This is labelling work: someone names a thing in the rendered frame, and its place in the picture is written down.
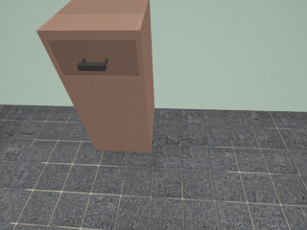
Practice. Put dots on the drawer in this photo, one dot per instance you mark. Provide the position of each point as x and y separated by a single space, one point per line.
121 54

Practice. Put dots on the cabinet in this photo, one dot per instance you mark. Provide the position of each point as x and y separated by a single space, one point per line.
117 112

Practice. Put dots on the handle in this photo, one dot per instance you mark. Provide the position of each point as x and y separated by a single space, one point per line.
92 66

